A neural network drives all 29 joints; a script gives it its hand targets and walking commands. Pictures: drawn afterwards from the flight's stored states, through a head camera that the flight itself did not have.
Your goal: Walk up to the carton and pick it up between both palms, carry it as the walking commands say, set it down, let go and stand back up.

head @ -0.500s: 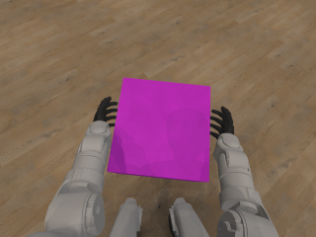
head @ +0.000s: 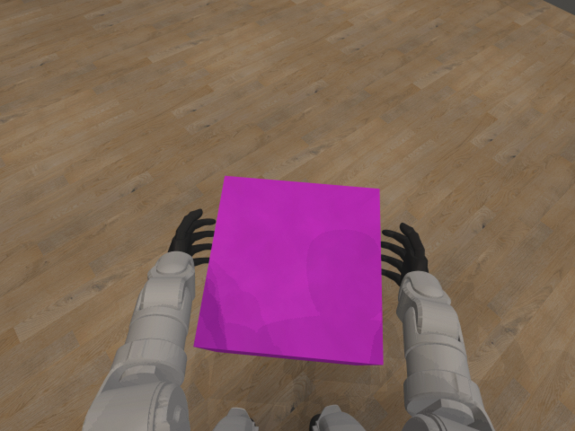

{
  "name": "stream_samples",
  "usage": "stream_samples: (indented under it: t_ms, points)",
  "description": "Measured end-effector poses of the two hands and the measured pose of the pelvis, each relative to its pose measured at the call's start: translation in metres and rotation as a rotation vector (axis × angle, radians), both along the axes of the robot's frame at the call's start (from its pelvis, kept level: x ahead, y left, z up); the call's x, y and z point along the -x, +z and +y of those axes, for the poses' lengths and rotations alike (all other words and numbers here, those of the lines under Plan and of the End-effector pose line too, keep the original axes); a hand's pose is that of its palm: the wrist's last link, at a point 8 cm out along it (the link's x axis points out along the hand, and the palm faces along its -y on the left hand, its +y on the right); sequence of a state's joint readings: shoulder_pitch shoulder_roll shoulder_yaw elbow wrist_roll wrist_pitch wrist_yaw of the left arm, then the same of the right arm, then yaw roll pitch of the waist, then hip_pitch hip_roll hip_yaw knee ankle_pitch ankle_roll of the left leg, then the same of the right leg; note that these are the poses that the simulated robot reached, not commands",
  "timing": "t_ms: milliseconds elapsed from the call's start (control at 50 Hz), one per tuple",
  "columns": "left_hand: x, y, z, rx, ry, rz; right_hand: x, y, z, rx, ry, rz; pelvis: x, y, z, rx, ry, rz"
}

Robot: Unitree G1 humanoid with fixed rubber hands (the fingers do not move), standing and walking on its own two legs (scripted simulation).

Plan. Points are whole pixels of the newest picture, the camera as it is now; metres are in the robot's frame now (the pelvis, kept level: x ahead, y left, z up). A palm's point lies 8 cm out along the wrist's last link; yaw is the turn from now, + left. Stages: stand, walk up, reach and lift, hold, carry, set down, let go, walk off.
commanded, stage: reach and lift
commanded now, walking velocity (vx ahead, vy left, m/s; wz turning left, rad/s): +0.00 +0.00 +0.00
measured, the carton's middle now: (293, 275) +0.37 -0.02 -0.12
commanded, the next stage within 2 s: none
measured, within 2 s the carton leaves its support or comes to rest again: neither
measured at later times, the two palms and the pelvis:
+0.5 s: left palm (174, 247) +0.36 +0.14 +0.04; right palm (439, 270) +0.31 -0.20 +0.04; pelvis +0.02 +0.00 +0.04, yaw +0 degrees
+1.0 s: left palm (163, 240) +0.34 +0.14 +0.09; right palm (465, 255) +0.30 -0.20 +0.10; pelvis +0.04 -0.01 +0.05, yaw +0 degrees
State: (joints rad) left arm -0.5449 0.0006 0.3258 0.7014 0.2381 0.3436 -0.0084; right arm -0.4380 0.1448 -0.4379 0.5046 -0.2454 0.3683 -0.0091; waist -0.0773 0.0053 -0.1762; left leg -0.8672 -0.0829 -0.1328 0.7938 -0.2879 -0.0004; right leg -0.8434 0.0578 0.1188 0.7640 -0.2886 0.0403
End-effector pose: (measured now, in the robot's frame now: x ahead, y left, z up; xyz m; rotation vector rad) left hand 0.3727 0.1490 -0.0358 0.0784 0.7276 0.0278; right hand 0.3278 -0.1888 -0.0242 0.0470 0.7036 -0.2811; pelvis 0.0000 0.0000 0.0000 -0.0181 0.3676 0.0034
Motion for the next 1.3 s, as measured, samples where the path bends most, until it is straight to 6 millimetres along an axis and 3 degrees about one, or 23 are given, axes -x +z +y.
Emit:
stream_samples:
  t_ms: [440,900,1040,1300]
  points:
    - [0.016,0.063,-0.006,-0.015,-0.034,-0.013,0.017,0.06,-0.006,0.004,-0.006,-0.012,-0.013,0.035,-0.002,-0.007,-0.003,-0.209]
    - [0.03,0.121,-0.011,-0.003,-0.017,-0.065,0.024,0.118,-0.011,0.032,0.002,-0.056,-0.034,0.05,-0.009,-0.013,0.001,-0.412]
    - [0.04,0.131,-0.008,-0.003,0.013,-0.068,0.025,0.127,-0.009,0.04,0.02,-0.057,-0.036,0.051,-0.01,-0.015,0.004,-0.45]
    - [0.05,0.135,0.009,-0.03,0.088,-0.063,0.015,0.126,0.008,0.044,0.096,-0.046,-0.033,0.051,-0.011,-0.016,0.007,-0.464]
